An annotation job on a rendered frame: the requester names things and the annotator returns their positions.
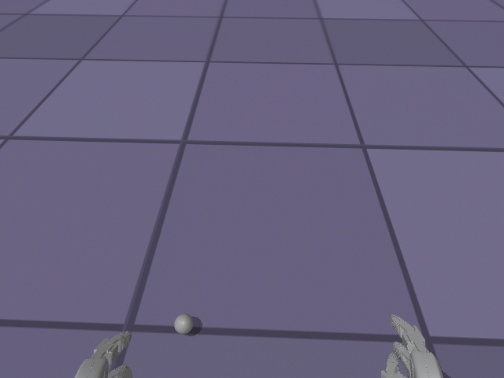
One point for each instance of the left robot hand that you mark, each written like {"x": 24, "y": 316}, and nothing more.
{"x": 105, "y": 353}

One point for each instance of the right robot hand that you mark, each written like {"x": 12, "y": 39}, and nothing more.
{"x": 419, "y": 362}

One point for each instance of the ball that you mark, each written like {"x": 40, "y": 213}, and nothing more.
{"x": 183, "y": 323}

